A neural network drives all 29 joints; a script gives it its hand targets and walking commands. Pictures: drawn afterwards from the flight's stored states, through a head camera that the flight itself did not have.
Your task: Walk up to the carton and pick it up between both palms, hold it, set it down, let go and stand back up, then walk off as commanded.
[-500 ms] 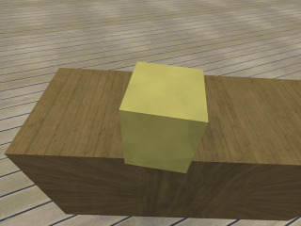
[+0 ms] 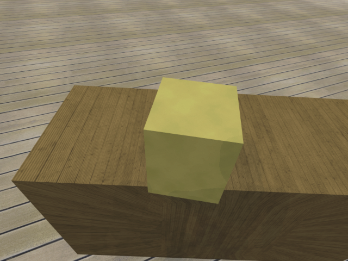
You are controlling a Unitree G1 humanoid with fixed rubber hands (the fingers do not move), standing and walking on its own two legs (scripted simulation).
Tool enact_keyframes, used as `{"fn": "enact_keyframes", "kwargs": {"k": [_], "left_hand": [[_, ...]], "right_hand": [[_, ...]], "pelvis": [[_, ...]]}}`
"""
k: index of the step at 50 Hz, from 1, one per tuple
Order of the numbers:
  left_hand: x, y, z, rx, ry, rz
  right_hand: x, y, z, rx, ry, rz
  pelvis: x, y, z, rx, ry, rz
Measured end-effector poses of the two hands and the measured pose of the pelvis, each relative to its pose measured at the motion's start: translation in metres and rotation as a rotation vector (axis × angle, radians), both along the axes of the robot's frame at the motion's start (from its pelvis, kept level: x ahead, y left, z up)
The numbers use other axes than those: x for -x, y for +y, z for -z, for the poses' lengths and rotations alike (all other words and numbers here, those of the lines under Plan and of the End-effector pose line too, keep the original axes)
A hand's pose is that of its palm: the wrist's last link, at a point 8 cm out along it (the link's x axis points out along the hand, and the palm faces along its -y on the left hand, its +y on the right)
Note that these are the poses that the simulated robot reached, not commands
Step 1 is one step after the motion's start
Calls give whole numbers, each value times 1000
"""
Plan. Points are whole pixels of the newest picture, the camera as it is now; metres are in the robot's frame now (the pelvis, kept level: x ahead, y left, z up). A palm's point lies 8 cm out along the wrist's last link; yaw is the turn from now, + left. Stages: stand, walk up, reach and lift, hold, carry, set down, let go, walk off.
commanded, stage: stand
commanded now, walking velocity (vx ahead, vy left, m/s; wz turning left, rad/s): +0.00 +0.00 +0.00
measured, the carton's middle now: (190, 141) +0.43 -0.01 +0.05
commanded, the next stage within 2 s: walk off in 1.84 s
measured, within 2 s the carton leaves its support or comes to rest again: neither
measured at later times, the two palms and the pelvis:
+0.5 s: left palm out of the picture +0.02 +0.27 -0.14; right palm out of the picture +0.05 -0.25 -0.13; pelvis +0.00 +0.00 +0.00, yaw +0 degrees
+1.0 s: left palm out of the picture +0.00 +0.27 -0.14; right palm out of the picture +0.04 -0.25 -0.13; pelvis -0.01 +0.00 +0.00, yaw +0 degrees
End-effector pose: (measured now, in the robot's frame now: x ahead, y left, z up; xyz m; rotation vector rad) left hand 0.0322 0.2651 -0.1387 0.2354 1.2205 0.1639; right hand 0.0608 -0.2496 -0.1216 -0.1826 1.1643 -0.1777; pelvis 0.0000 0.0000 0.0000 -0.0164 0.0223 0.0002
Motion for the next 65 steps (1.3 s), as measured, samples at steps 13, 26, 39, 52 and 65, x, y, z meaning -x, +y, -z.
{"fn": "enact_keyframes", "kwargs": {"k": [13, 26, 39, 52, 65], "left_hand": [[7, -1, -1, -10, 18, -8], [15, 0, -2, -16, 37, -14], [19, 1, -2, -19, 40, -16], [30, 2, -2, -20, 43, -20], [36, 2, -2, -21, 49, -23]], "right_hand": [[9, -3, 5, -6, 29, 12], [13, -2, 7, -13, 38, 15], [18, -2, 8, -13, 42, 18], [27, -2, 8, -14, 41, 21], [33, -2, 9, -15, 49, 24]], "pelvis": [[1, -3, -1, -5, -1, 0], [2, -3, -1, -5, -3, 0], [6, -3, -1, -5, -8, 0], [14, -3, -1, -5, -19, -1], [18, -3, -1, -6, -25, -1]]}}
